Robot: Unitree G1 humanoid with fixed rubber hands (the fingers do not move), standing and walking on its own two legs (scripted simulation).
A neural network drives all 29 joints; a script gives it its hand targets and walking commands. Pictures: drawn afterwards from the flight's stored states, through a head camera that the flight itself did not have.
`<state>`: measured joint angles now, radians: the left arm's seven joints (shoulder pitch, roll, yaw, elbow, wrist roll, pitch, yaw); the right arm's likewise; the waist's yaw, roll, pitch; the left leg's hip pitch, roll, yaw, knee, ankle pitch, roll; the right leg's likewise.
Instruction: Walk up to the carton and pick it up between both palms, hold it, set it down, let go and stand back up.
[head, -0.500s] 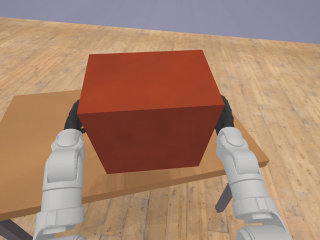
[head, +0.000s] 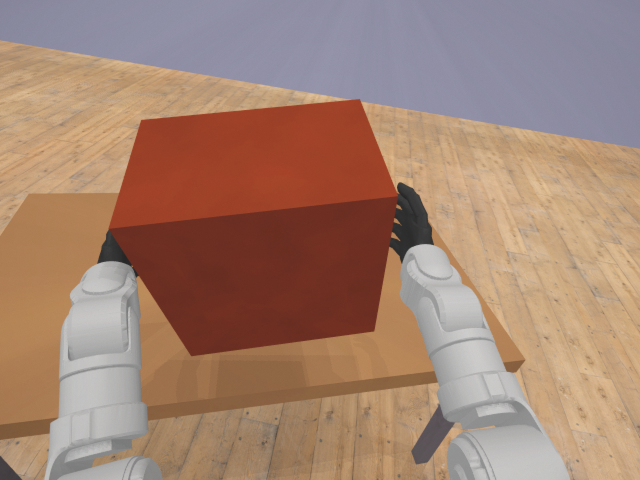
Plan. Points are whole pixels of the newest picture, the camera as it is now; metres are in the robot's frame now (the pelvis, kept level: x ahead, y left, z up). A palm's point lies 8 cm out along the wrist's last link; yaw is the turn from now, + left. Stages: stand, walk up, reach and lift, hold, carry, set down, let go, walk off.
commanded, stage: hold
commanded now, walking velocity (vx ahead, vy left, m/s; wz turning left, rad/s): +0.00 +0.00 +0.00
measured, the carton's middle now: (269, 236) +0.41 +0.04 +0.14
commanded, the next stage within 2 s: set down in 1.10 s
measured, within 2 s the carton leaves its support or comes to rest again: neither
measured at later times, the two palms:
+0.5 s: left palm (158, 237) +0.37 +0.17 +0.18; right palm (451, 255) +0.35 -0.18 +0.17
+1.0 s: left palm (148, 269) +0.35 +0.18 +0.14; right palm (439, 280) +0.33 -0.17 +0.15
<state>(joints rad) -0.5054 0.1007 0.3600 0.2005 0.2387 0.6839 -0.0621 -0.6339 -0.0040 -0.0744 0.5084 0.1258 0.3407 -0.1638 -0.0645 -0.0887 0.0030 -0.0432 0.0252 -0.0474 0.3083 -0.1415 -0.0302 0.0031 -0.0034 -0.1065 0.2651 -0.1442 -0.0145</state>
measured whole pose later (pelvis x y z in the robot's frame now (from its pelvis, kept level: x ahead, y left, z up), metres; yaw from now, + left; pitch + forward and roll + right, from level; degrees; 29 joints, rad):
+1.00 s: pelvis -0.01 +0.02 +0.00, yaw -1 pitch -5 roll -1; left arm -0.45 0.05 0.23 0.06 0.20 0.70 -0.01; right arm -0.52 -0.08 -0.09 0.36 0.15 0.32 -0.15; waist -0.10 -0.01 0.04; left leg -0.12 0.00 -0.03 0.34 -0.14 0.00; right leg -0.06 -0.02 -0.09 0.25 -0.10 0.01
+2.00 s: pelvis +0.02 +0.01 +0.00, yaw -4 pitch -5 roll +0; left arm -0.45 -0.09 0.33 0.33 0.31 0.41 0.01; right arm -0.50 -0.11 -0.09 0.57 0.07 0.00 -0.14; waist -0.05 -0.01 0.05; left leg 0.00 0.03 0.03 0.26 -0.16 -0.01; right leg -0.01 -0.01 -0.03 0.26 -0.16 0.00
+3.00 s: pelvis +0.03 +0.00 +0.00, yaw -3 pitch +8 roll +0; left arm -0.49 0.04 0.34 0.84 0.18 -0.03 0.11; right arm -0.59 0.05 -0.37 0.91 -0.20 -0.25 -0.03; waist 0.01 -0.05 -0.03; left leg -0.28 0.04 0.00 0.31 -0.16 -0.04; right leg -0.27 0.01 -0.06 0.28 -0.15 -0.02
